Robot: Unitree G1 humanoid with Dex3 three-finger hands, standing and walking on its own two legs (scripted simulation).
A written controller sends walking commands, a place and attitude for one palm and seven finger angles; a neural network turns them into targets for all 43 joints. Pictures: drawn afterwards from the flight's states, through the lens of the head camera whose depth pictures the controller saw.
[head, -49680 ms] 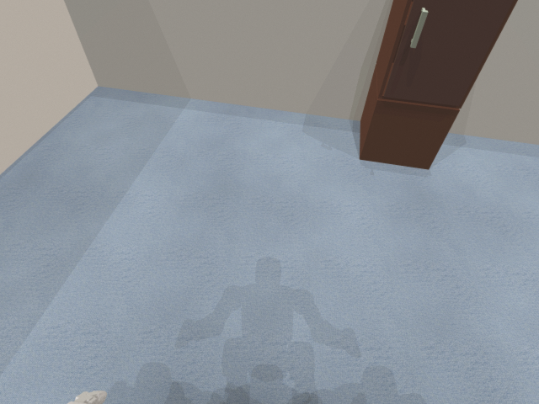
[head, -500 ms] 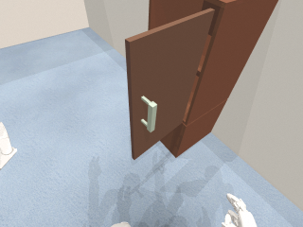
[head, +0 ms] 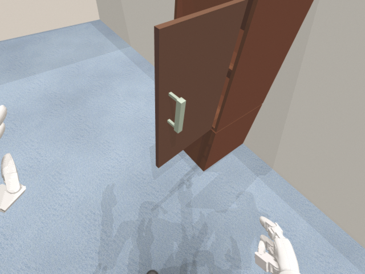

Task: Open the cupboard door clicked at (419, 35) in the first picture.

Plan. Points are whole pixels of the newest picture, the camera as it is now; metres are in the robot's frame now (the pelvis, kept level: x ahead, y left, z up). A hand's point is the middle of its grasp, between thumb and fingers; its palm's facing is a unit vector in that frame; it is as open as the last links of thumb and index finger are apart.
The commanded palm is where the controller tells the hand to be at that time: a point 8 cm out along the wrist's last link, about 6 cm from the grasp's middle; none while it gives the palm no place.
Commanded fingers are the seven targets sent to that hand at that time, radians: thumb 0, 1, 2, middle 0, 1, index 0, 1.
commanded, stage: stop stepping back and stand still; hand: left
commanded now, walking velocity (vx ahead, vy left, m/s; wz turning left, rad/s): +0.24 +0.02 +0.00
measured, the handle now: (175, 112) +0.57 +0.07 -0.03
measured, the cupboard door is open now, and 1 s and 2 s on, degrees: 95 95 95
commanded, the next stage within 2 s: let the arm hang, fingers relaxed in 1.22 s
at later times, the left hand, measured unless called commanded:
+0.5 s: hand (19, 231) +0.14 +0.24 +0.16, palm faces +0.37 -0.80 -0.48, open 7.4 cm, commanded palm +0.08 +0.29 +0.17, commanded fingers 0.00 0.90 0.90 -0.20 -0.30 -0.20 -0.30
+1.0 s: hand out of the picture +0.11 +0.27 +0.15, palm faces +0.41 -0.80 -0.45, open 7.4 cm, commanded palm +0.05 +0.31 +0.17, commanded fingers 0.00 0.90 0.90 -0.20 -0.30 -0.20 -0.30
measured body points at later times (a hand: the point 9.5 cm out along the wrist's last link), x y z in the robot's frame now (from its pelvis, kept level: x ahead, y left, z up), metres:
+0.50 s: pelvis -0.06 -0.01 -0.01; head -0.07 +0.00 +0.44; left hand +0.12 +0.28 +0.18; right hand +0.06 -0.27 -0.09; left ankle -0.03 +0.10 -0.74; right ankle -0.10 -0.11 -0.74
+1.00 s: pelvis -0.09 +0.01 +0.00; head -0.08 +0.02 +0.45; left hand +0.08 +0.31 +0.17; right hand +0.08 -0.22 -0.08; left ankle -0.03 +0.10 -0.74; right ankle -0.10 -0.11 -0.74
